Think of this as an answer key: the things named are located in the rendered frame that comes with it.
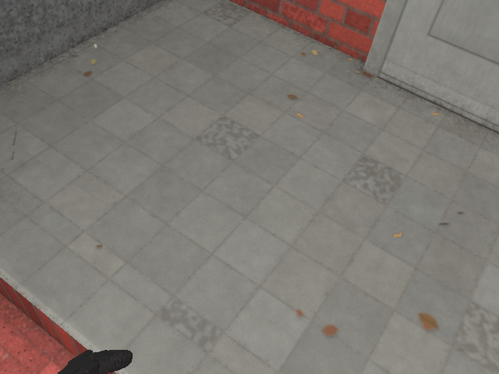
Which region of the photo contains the robot left hand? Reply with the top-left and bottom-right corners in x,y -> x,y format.
58,350 -> 133,374

